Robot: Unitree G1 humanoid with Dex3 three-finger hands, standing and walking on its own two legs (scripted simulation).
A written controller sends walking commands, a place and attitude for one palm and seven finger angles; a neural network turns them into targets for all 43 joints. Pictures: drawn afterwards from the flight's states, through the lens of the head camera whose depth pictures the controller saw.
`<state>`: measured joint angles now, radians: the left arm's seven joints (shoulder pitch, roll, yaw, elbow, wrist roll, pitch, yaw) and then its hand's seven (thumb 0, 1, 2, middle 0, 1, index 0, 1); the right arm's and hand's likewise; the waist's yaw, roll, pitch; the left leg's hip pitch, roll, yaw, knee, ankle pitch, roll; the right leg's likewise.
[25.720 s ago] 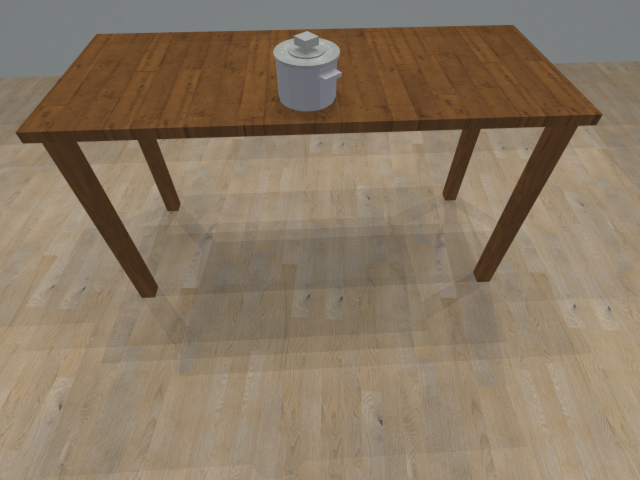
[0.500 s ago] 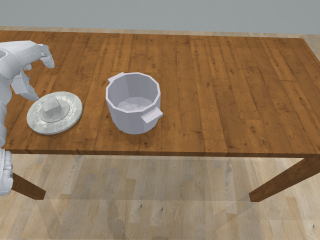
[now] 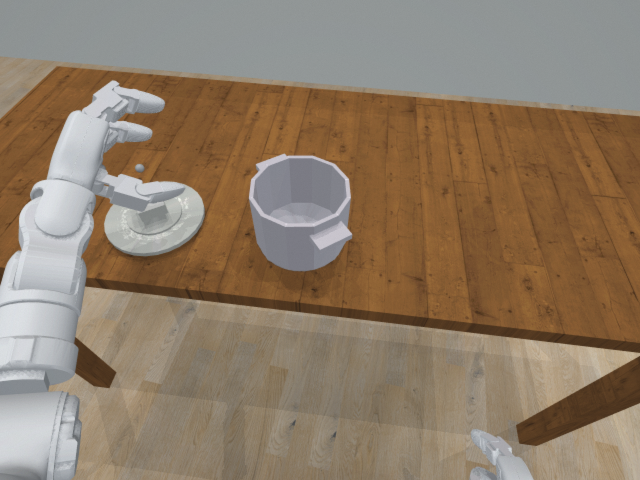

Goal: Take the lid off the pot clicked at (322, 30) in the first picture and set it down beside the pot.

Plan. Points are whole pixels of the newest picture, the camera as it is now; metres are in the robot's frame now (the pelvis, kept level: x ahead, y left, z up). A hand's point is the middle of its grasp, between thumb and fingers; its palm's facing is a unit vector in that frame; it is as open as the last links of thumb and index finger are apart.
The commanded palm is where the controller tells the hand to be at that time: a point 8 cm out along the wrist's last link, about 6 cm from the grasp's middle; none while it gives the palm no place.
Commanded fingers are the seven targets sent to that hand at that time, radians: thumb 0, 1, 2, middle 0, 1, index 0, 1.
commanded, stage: draw the hand back to the body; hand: left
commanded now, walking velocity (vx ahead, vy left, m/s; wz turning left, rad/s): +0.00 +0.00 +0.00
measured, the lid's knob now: (150, 204) +0.49 +0.31 +0.01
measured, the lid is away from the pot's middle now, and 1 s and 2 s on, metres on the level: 0.25 0.25 0.25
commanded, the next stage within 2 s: step back with the hand held close in 1.62 s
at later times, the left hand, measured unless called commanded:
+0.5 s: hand (110, 200) +0.34 +0.24 +0.19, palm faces +0.42 -0.87 -0.26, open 9.2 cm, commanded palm +0.28 +0.27 +0.20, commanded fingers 0.00 0.63 0.81 -0.24 -0.48 -0.24 -0.48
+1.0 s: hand (84, 286) +0.24 +0.23 +0.18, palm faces +0.44 -0.86 -0.26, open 7.5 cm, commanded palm +0.19 +0.26 +0.19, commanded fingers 0.00 0.90 0.90 -0.20 -0.30 -0.20 -0.30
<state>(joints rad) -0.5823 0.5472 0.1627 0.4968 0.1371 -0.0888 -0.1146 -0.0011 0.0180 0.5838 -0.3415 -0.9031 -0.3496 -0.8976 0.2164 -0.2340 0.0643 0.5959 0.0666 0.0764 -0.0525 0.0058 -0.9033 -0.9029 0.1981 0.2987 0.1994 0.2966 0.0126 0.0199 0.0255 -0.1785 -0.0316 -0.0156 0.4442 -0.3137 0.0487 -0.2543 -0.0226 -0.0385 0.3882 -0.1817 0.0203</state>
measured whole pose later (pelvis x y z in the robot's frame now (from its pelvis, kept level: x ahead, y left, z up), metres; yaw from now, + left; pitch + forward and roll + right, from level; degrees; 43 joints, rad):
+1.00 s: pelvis -0.02 -0.03 +0.00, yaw +0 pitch -5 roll -1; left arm 0.10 0.34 0.33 -0.15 -0.10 -0.09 0.09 0.01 0.87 0.89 -0.21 -0.32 -0.21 -0.32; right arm 0.15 -0.22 0.04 0.68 0.03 -0.10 -0.06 0.01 -0.90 -0.90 0.20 0.30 0.20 0.30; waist 0.05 0.06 0.05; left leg -0.03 0.01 -0.02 0.39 -0.27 0.00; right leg -0.12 0.01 -0.05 0.36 -0.16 -0.02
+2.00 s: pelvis -0.02 +0.00 +0.00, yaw -1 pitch +0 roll -1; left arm 0.58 0.39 0.38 -0.59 -0.04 -0.19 0.07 0.01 0.89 0.89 -0.20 -0.30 -0.21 -0.30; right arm 0.14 -0.22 0.00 0.55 0.01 -0.03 -0.03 0.01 -0.90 -0.90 0.20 0.30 0.20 0.30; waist 0.00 -0.01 0.06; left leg -0.16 -0.03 0.01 0.46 -0.30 0.05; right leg -0.25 -0.02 -0.02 0.41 -0.16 0.03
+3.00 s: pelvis -0.13 +0.00 -0.02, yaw +2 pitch +1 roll -3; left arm 0.61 0.45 0.43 -0.68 -0.03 -0.28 0.13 0.01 0.88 0.89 -0.21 -0.31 -0.22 -0.30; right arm 0.20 -0.21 -0.04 0.55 0.01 -0.04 -0.05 0.01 -0.90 -0.90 0.20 0.30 0.20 0.30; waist -0.04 -0.02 0.02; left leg -0.46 0.01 -0.02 0.67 -0.22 0.05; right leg -0.45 0.03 -0.01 0.66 -0.24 0.01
